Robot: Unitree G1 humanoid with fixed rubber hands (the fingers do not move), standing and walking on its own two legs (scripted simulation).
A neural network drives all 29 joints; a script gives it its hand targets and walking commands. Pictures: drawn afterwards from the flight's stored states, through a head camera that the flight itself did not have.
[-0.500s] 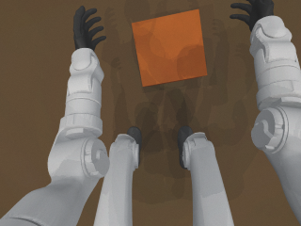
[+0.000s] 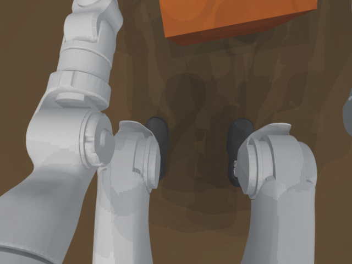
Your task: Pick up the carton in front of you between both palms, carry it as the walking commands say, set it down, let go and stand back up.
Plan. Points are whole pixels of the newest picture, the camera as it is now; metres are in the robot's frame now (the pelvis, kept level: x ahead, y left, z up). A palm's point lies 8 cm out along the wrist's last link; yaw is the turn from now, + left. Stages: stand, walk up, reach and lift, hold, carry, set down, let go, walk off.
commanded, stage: reach and lift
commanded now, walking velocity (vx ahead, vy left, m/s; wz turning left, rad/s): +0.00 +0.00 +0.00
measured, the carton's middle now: out of the picture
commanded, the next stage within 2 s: none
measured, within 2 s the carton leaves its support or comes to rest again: leaves its support in 0.92 s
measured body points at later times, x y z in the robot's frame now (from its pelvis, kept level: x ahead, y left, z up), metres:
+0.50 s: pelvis +0.01 +0.00 -0.02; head +0.38 -0.05 +0.21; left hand +0.57 +0.12 -0.20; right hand +0.58 -0.23 -0.20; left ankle +0.13 +0.13 -0.36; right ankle +0.11 -0.12 -0.36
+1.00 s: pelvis +0.02 +0.00 -0.03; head +0.38 -0.06 +0.23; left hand +0.58 +0.10 -0.18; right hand +0.58 -0.21 -0.19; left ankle +0.13 +0.13 -0.36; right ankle +0.11 -0.12 -0.36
